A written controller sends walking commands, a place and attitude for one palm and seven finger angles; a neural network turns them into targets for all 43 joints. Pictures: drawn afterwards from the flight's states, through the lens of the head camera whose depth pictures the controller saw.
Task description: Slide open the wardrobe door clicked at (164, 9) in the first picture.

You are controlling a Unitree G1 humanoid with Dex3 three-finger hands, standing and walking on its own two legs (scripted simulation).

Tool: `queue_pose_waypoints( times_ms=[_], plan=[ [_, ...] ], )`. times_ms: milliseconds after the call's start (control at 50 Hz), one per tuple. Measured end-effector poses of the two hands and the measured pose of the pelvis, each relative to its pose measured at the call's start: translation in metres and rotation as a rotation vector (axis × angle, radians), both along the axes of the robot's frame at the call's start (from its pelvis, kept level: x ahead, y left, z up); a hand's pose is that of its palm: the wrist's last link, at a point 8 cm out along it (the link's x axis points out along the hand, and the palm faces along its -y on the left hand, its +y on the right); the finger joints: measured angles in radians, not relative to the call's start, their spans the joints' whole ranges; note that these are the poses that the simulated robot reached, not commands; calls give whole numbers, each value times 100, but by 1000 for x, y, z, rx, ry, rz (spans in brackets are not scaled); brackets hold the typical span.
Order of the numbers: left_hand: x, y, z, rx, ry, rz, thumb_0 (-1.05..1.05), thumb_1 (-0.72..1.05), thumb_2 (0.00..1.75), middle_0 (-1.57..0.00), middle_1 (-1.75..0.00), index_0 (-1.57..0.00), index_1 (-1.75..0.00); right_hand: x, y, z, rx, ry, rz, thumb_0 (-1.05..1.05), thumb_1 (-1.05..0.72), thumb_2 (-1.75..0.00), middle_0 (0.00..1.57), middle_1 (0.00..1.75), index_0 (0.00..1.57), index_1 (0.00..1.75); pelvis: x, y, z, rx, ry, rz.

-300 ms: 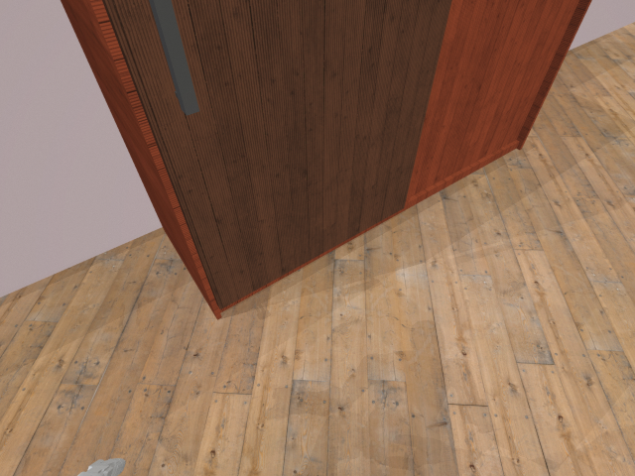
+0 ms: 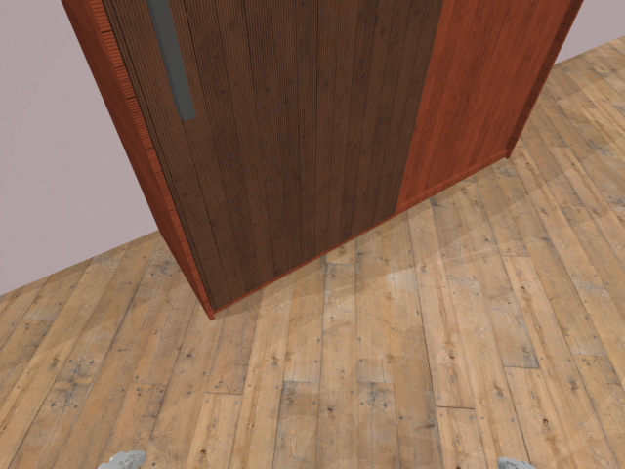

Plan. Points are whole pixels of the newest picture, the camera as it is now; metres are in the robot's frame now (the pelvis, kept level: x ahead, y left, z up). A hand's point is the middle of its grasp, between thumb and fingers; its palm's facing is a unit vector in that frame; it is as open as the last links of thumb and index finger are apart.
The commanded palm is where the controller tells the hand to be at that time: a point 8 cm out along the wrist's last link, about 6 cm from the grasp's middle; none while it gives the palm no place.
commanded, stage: stand and wait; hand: left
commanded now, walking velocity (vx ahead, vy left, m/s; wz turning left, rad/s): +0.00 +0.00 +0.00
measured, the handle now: (161, 32) +0.77 +0.33 +0.22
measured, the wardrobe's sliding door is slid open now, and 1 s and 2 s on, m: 0.00 0.00 0.00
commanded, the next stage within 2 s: look at it before walking up in 0.52 s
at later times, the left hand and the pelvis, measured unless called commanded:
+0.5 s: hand out of the picture +0.06 +0.24 -0.15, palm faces -0.02 -0.94 -0.35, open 7.4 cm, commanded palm none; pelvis -0.02 -0.01 +0.00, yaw +0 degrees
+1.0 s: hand out of the picture +0.05 +0.24 -0.15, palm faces -0.02 -0.94 -0.34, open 7.4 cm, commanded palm none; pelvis -0.02 +0.00 +0.01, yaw +0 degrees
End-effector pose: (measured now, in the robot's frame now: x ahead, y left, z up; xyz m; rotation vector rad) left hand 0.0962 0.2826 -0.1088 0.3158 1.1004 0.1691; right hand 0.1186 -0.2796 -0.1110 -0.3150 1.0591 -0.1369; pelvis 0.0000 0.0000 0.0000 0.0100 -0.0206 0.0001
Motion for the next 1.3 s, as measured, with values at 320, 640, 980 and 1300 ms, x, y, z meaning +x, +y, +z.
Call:
queue_pose_waypoints(
  times_ms=[320,640,980,1300],
  plan=[
    [-40,2,-4,17,102,37,1,90,90,-20,-30,-20,-30,-56,-20,-8,-20,143,-55,1,-90,-89,20,30,21,30,-8,-8,3,-4,-10,-2],
    [-40,2,0,15,72,27,1,90,90,-20,-30,-20,-30,-70,-19,-7,-12,140,-59,1,-90,-89,20,30,21,30,-20,-8,5,-5,-16,-2],
    [-52,5,-4,6,101,34,1,90,90,-20,-30,-20,-30,-73,-15,-6,-16,149,-56,1,-90,-89,20,30,21,30,-22,-4,5,-6,-12,-1],
    [-53,10,-3,12,108,39,1,90,90,-20,-30,-20,-30,-65,-12,-4,-17,137,-53,1,-90,-89,20,30,21,30,-19,-1,6,-6,-14,-6]
  ],
)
